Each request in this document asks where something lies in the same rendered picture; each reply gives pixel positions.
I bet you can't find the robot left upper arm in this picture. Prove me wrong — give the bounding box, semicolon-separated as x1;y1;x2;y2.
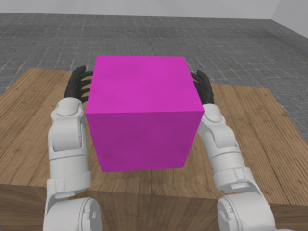
43;197;103;231

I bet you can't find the robot right upper arm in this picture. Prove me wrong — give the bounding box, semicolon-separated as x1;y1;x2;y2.
217;192;294;231

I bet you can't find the right robot forearm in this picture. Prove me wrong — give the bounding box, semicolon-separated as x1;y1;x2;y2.
196;103;276;226

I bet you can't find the pedestal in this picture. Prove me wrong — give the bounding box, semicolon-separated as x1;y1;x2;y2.
0;67;308;231

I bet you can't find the robot left hand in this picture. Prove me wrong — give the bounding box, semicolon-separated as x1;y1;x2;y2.
64;65;93;103

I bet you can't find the carton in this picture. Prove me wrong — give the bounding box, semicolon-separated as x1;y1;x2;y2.
85;55;205;173

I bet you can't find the robot right hand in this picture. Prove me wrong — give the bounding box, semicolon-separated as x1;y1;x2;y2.
191;70;215;105

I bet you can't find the left robot forearm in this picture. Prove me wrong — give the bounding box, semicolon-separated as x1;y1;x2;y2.
42;97;92;231

